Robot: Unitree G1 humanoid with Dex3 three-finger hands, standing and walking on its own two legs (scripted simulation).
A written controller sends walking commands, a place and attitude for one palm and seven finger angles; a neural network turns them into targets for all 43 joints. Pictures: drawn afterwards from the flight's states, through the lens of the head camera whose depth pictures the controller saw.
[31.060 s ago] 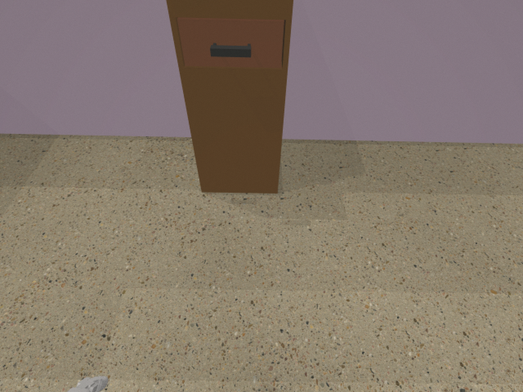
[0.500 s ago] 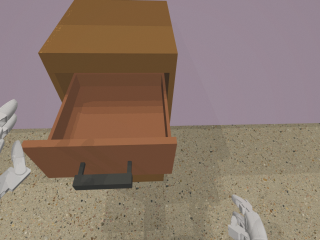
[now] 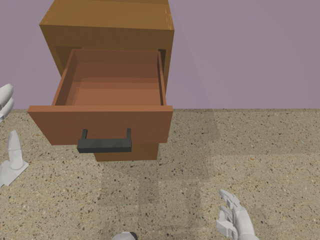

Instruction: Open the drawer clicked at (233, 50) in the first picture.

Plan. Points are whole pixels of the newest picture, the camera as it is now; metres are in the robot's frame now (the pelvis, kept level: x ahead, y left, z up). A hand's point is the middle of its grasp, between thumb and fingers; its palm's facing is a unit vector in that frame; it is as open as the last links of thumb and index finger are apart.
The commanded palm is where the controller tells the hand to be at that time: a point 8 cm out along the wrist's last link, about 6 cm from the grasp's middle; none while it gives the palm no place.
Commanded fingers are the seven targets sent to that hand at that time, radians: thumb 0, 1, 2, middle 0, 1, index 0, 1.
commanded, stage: stop stepping back and stand still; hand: left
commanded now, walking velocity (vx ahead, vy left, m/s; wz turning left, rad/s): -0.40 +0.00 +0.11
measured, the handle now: (106, 138) +0.36 +0.17 +0.01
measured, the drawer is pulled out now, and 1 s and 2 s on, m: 0.27 0.27 0.27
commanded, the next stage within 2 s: let the arm hang, fingers relaxed in 0.92 s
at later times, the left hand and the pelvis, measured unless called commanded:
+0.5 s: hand out of the picture +0.06 +0.23 +0.18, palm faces +0.45 -0.81 -0.37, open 7.4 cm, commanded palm -0.01 +0.27 +0.20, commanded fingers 0.00 0.90 0.90 -0.20 -0.30 -0.20 -0.30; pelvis -0.12 -0.02 +0.01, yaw +5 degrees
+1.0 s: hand out of the picture +0.04 +0.22 +0.19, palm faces +0.42 -0.80 -0.42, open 7.4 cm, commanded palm none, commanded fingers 0.00 0.90 0.90 -0.20 -0.30 -0.20 -0.30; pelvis -0.13 -0.03 +0.01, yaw +5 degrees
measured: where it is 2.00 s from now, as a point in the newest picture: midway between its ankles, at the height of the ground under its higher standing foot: outside the picture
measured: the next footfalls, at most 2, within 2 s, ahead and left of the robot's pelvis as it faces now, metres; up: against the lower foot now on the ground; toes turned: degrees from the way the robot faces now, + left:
right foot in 0.04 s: -0.08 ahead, -0.12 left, +0.00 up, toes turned +2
left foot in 0.42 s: -0.10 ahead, +0.09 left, +0.00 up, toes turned +7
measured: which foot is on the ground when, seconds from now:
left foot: down 0.00-0.12, up 0.14-0.40, down 0.42-1.00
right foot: up 0.00-0.02, down 0.04-1.00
